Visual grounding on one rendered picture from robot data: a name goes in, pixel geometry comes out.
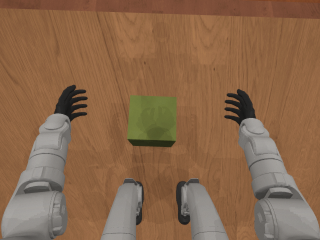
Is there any robot right thigh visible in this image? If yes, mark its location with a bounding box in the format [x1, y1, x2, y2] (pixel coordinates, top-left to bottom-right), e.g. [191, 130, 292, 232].
[181, 183, 229, 240]

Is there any robot left forearm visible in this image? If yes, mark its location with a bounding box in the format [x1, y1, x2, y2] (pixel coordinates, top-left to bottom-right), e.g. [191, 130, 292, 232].
[1, 113, 72, 238]

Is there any carton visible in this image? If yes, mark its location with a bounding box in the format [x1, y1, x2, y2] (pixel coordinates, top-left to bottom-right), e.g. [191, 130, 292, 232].
[127, 95, 177, 147]

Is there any robot right forearm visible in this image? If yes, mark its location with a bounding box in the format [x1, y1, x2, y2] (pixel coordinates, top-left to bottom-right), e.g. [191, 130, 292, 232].
[238, 118, 320, 239]

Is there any robot left upper arm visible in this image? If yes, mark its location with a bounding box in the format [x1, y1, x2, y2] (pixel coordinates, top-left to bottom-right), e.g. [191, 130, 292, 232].
[0, 190, 68, 240]

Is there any robot left hand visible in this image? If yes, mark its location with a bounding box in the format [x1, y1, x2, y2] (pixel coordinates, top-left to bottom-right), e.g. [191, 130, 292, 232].
[54, 85, 88, 122]

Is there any robot right hand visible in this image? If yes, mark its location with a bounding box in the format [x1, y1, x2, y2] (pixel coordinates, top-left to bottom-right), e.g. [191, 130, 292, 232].
[224, 89, 256, 126]

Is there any robot right foot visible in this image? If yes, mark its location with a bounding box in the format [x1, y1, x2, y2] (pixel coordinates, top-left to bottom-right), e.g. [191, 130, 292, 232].
[176, 181, 190, 225]

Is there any robot right upper arm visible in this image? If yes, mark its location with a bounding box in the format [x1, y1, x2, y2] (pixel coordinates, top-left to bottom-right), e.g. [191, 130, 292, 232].
[254, 198, 320, 240]

